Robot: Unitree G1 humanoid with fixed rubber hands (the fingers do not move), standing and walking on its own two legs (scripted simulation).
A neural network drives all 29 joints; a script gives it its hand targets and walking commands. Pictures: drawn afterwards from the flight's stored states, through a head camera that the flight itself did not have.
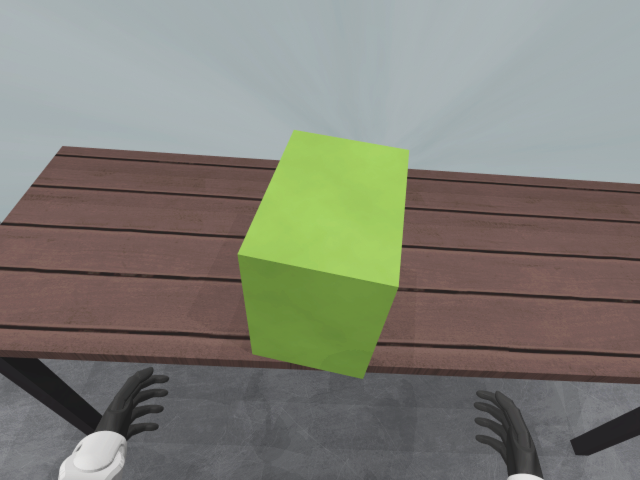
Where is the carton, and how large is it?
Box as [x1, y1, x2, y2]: [237, 130, 408, 378]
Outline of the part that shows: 294,130 237,254 252,353 362,378 398,286 408,150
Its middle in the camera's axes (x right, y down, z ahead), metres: +0.01 +0.03 +0.60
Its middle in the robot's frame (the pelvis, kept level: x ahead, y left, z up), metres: +0.43 +0.00 +0.01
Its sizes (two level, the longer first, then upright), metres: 0.255 0.179 0.254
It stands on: a table, 0.64 m high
